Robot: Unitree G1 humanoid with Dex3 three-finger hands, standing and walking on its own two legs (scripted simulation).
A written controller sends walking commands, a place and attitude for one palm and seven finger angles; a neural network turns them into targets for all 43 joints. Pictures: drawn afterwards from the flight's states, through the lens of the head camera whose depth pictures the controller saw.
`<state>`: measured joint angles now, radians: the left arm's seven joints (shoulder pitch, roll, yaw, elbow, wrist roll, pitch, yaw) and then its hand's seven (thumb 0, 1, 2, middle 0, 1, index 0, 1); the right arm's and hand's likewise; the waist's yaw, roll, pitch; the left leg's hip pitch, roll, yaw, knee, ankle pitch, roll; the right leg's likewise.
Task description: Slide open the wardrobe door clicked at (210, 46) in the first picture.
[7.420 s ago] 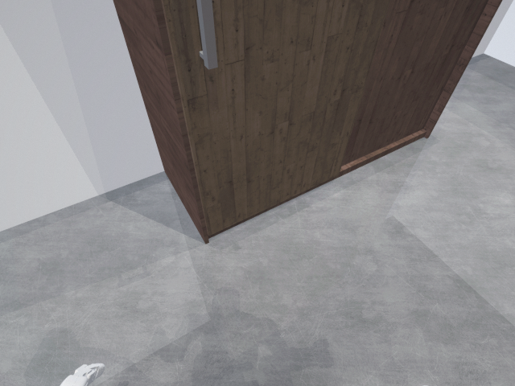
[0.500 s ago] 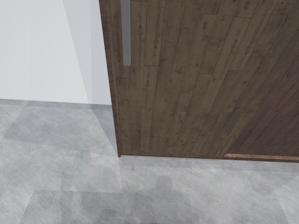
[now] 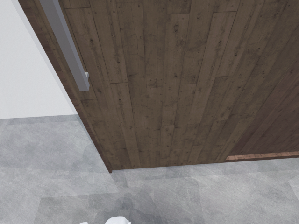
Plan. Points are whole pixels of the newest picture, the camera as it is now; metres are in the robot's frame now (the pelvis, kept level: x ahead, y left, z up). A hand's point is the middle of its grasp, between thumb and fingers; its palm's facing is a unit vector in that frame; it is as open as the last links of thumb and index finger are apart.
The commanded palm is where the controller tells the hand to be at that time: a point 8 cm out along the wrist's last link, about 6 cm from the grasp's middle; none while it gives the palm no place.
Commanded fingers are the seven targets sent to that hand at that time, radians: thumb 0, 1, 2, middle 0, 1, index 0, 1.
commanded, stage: come to a stop and stand still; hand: left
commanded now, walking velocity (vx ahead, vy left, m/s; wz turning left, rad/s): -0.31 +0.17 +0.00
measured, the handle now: (71, 46) +0.50 +0.22 +0.22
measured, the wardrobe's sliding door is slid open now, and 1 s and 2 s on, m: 0.00 0.00 0.00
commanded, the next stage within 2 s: look again from close up in 1.52 s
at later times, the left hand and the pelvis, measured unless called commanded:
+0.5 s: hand out of the picture +0.03 +0.22 -0.17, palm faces +0.04 -0.97 -0.22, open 7.4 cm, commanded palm none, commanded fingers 0.00 0.90 0.90 -0.20 -0.30 -0.20 -0.30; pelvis +0.00 +0.03 +0.00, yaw -2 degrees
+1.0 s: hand out of the picture -0.04 +0.18 -0.17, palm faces +0.06 -0.98 -0.17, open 7.4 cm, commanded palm none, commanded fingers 0.00 0.90 0.90 -0.20 -0.30 -0.20 -0.30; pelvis -0.02 +0.02 +0.00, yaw -1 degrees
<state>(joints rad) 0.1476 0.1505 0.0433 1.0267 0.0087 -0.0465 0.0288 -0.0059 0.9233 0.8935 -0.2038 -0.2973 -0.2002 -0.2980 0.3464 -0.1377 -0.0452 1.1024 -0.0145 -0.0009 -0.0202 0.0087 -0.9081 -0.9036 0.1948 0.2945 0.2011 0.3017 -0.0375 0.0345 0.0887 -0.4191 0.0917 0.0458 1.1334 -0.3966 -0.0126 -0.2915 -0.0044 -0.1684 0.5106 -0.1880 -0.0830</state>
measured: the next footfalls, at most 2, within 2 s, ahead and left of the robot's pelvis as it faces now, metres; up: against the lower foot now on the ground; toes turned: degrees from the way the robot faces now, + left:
left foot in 0.26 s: +0.10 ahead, +0.14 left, +0.00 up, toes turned +3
right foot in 0.62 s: -0.02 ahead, -0.12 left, +0.00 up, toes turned -5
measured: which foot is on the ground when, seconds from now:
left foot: up 0.00-0.24, down 0.26-0.66, up 0.68-0.92, down 0.94-1.00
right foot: down 0.00-0.28, up 0.30-0.60, down 0.62-1.00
